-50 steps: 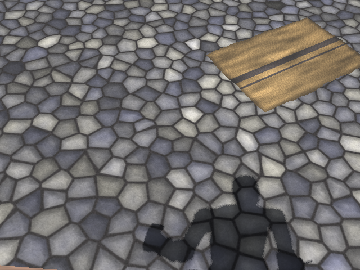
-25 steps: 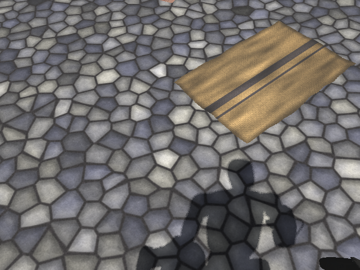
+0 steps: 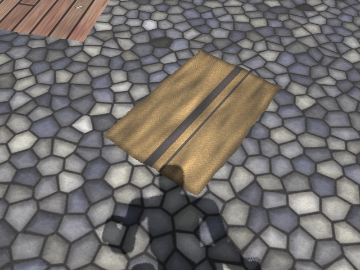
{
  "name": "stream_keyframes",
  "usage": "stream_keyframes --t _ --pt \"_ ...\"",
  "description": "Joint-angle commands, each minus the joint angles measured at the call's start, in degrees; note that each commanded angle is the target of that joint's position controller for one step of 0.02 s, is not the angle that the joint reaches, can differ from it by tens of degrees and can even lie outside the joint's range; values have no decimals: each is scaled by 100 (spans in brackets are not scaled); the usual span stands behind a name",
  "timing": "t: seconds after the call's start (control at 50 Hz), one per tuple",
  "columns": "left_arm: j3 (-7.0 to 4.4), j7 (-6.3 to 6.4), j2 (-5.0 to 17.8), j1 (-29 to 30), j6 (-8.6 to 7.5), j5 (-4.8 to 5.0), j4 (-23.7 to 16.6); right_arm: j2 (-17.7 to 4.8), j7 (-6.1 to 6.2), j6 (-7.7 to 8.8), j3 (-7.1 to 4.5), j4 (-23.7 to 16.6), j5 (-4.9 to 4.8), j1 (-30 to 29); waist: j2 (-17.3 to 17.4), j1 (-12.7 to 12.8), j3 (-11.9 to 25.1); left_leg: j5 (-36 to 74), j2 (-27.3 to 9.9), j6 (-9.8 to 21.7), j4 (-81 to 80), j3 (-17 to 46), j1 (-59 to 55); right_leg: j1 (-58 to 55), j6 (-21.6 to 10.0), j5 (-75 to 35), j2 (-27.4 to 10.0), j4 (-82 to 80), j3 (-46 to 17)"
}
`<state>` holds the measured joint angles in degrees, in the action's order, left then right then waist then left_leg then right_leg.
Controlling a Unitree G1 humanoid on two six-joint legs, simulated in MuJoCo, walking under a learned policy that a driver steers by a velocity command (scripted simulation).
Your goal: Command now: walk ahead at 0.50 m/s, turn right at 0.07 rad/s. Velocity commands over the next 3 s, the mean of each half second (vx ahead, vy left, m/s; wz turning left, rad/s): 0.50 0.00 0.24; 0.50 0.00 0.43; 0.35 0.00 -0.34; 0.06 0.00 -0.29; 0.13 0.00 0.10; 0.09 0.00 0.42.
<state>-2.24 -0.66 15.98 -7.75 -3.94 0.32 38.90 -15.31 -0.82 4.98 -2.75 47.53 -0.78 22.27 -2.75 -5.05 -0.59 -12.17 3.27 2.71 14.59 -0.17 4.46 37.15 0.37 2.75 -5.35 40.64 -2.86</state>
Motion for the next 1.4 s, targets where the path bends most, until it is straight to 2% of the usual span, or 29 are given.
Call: stream_keyframes --t 0.02,0.1,0.14,0.16,0.18,0.2,0.22,0.26,0.3,0.4,0.6,0.64,0.68,0.7,0.72,0.74,0.76,0.82,0.9,1.0,1.12,1.18,1.22,1.24,1.26,1.28,1.3,1.34,1.4 --pt "-30 -64 222 649 -122 55 -535 -1027 30 34 -223 -250 -56 -5 696 -10 -149 1387 -1416 877 -480 772 233 -404 0 -566 191 -621 209" --pt "-88 -162 369 913 -184 76 -724 -1104 62 -97 -239 -87 -79 186 767 71 -214 1762 -1712 720 -63 998 -382 -566 -248 55 315 -1136 197" --pt "-236 -132 622 109 -219 37 -531 -1163 92 -155 -239 -89 -87 40 746 607 214 2970 -1493 535 828 864 -283 -1873 -458 115 536 -1541 367" --pt "-369 -71 927 -754 -219 -27 -336 -1001 94 -138 -167 -159 -33 -11 627 1010 866 2835 -1191 352 1925 653 333 -3326 -675 -100 205 -1386 109" --pt "-500 -1 1469 -1645 -183 -158 -260 -497 82 -53 -2 -376 63 205 -354 1209 1839 970 -525 -26 4041 242 2291 -5587 -1281 -74 -1272 -1212 -1670" --pt "-483 -22 1395 -1884 -109 -112 -152 -306 76 38 74 -324 -12 639 -1334 1116 2424 -2209 -127 -146 5245 600 3456 -6154 -1708 859 -2002 -1879 -3459" --pt "-359 -13 947 -1743 -92 -60 -125 -891 68 43 -101 -325 -164 192 -680 1207 1644 -1947 -425 -140 5789 854 3938 -5543 -1480 1493 -1759 -2096 -3055" --pt "-240 -32 626 -965 -107 -36 -131 -891 83 -5 -144 -464 -118 -387 -257 893 547 -995 -829 -162 5501 602 3846 -4019 -1211 1100 -1315 -2524 -1737" --pt "-209 -64 437 -528 -194 -97 -84 -675 91 -160 -166 -402 -92 -231 -440 541 181 -480 -1054 -224 5226 615 3268 -3074 -1126 609 -1006 -2987 -932" --pt "-313 -8 562 -494 -328 -134 221 -429 105 -319 -169 -553 -52 -544 -120 423 -109 501 -1089 -365 4597 737 3565 -2883 -1186 -582 -964 -3327 169" --pt "-486 125 1040 -1036 -35 75 663 -337 -243 -268 -92 -1291 -47 -2087 38 878 -513 855 -863 55 2290 -103 3571 -4151 -859 -1341 -1200 -2937 1240" --pt "-531 157 1211 -943 45 110 652 -504 -266 -297 -183 -1357 -37 -1873 -156 648 -207 259 -514 272 2243 -450 2947 -4332 -722 -3145 -1186 -2211 1417" --pt "-517 196 1240 -793 130 150 609 -949 -209 -326 -454 -1064 -59 -531 -110 -141 574 347 23 612 1840 -679 1006 -3865 -462 -4062 -893 -277 1683" --pt "-416 215 1016 -893 93 32 512 -1460 -87 -383 -664 -855 -71 388 486 -498 1114 504 -505 942 1676 384 -775 -2469 -178 -2388 -634 1476 1694" --pt "-139 124 159 -1436 -70 -166 180 -2070 -60 -329 -724 -904 -112 159 1934 272 1592 -455 -1922 2028 1102 3669 -2541 107 168 2977 577 3439 1081" --pt "-189 45 606 -811 -294 47 139 -1574 -90 -239 -573 -1083 -62 334 1185 -190 2180 -1040 -2227 2123 300 4743 -2773 711 62 3178 618 3956 -199" --pt "-256 5 860 -276 -397 247 -37 -1262 -109 -162 -478 -1022 -9 149 906 -233 1356 -596 -2090 1825 198 3929 -2258 1131 -75 2622 373 3830 -216" --pt "-288 65 840 -442 -371 -18 125 -725 -56 -129 -289 -1215 67 -843 494 477 503 1177 -1529 1419 87 2291 -134 93 -81 1596 -213 2625 -187" --pt "-229 62 552 -435 -138 -92 156 -847 23 -51 -293 -1074 65 -767 489 578 270 2209 -1313 1416 -286 1490 628 -180 209 936 -213 1782 38" --pt "-122 -23 369 337 -143 13 53 -882 94 -27 -252 -817 67 -517 634 204 -20 1746 -1073 973 -484 656 483 -185 168 -972 -107 -24 202" --pt "-94 -226 408 963 -180 108 -225 -985 86 -62 -286 -427 71 -174 546 -50 -388 1764 -1617 863 -349 485 -721 363 -198 -734 107 -832 177" --pt "-129 -325 489 737 -186 80 -281 -1089 154 -154 -328 -397 57 -313 667 167 -176 3497 -1712 663 271 229 -1175 38 -465 59 378 -945 376" --pt "-329 -292 851 -365 -167 -21 -29 -1149 245 -260 -322 -515 82 -614 734 779 524 5613 -1358 368 1882 -117 -1029 -1456 -672 39 901 -1128 782" --pt "-445 -233 1166 -1076 -164 -55 67 -1073 305 -256 -271 -621 113 -629 476 1121 1032 4745 -1103 76 3298 -271 -72 -2915 -926 -1070 539 -1177 183" --pt "-553 -181 1796 -1397 -163 -140 -11 -524 264 -131 -99 -868 260 -15 -928 760 1879 640 -70 -441 5773 -322 2267 -5231 -1988 -2814 -1089 -940 -2353" --pt "-455 -169 1410 -1527 -139 -73 -38 -633 168 4 -36 -774 260 117 -999 908 2791 -2370 360 -546 6772 590 3190 -6095 -2524 -3253 -1637 -1500 -3919" --pt "-391 -135 1153 -1225 -71 -31 -136 -975 84 60 -119 -846 48 -272 -455 996 2313 -2084 -105 -473 6903 922 3476 -5620 -2215 -2910 -1370 -1493 -3042" --pt "-323 -78 913 -631 45 54 -263 -964 126 28 -120 -1005 84 -950 436 781 938 -1542 -513 -482 6138 587 3554 -3824 -1819 -2807 -891 -1765 -1924" --pt "-330 -30 955 -281 125 -57 -357 -797 232 -211 -131 -1023 154 -673 57 326 550 -1216 -592 -635 5239 457 2733 -2285 -1730 -2946 -466 -2167 -1445"
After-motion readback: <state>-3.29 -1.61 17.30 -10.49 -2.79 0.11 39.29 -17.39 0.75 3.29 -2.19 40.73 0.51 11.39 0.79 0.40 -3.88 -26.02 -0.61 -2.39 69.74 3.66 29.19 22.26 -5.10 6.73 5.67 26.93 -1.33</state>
